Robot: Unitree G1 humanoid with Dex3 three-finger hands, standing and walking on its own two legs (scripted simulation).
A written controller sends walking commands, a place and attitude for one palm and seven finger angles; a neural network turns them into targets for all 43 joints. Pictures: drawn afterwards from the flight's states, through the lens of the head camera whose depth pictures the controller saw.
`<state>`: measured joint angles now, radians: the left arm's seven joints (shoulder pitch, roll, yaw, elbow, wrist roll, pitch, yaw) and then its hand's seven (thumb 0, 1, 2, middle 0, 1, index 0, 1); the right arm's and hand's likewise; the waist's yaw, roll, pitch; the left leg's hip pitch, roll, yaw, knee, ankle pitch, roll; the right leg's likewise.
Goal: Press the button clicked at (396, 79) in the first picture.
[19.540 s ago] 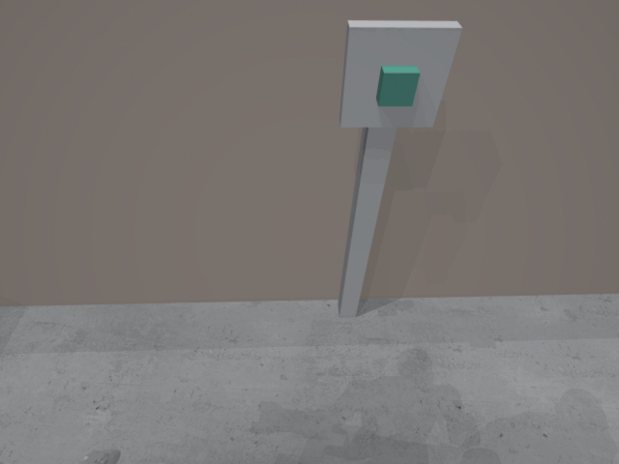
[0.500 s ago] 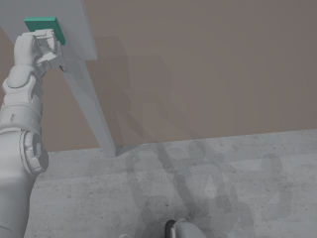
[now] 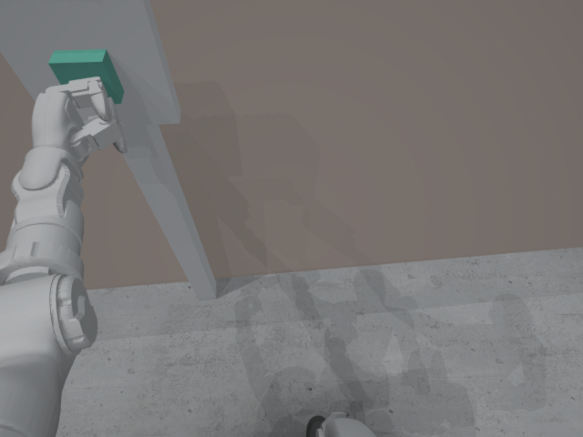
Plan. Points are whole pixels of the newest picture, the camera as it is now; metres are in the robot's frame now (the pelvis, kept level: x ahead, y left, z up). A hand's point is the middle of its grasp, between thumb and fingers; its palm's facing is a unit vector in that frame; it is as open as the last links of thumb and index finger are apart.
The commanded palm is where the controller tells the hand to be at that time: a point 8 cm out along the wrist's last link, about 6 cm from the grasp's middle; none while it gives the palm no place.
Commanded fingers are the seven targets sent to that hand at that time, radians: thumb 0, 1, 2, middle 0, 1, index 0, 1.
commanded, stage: pull the fist back off the button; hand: left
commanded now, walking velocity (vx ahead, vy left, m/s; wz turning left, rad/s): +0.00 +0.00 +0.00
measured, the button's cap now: (89, 76) +0.55 +0.24 +0.17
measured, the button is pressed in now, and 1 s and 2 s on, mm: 1 0 0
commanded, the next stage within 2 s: draw the hand back to the body in 0.64 s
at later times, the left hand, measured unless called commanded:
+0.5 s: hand (102, 162) +0.43 +0.21 +0.14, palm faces +0.07 -1.00 -0.01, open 3.1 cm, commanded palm +0.39 +0.25 +0.14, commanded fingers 0.00 0.90 0.90 -1.30 -1.50 -1.30 -1.50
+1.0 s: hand (81, 187) +0.38 +0.22 +0.15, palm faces +0.07 -1.00 -0.02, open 3.1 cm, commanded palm +0.34 +0.26 +0.16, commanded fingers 0.00 0.90 0.90 -1.30 -1.50 -1.30 -1.50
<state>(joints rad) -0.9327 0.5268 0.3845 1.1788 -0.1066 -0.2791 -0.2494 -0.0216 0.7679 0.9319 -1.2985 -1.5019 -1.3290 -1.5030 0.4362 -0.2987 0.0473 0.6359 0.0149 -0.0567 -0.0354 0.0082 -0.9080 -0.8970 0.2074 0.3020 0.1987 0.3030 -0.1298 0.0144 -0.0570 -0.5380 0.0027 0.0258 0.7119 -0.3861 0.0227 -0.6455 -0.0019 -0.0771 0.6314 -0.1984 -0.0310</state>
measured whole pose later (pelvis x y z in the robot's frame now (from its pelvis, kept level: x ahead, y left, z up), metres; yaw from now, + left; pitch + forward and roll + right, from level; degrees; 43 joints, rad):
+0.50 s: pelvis +0.03 +0.00 +0.01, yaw +0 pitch +6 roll -1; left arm -0.50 0.33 0.31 0.62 -0.20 -0.11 -0.21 0.01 0.89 0.90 -1.30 -1.50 -1.30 -1.50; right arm 0.28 -0.28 0.04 0.58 0.05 -0.06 -0.06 0.01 -0.91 -0.90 0.21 0.30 0.20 0.30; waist -0.02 0.03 -0.05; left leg -0.31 0.00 0.02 0.60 -0.39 0.02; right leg -0.45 0.00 -0.07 0.58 -0.24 -0.02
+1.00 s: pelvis +0.03 +0.01 +0.02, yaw +0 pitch +2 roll +0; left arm -0.30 0.30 0.31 0.36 -0.22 -0.01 -0.22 0.01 0.90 0.90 -1.30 -1.50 -1.30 -1.50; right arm 0.29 -0.27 0.06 0.59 0.05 -0.08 -0.07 0.01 -0.91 -0.90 0.21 0.30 0.20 0.30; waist 0.00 0.04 -0.05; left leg -0.22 -0.01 0.04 0.55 -0.37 0.03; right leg -0.36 -0.01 -0.06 0.55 -0.23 -0.02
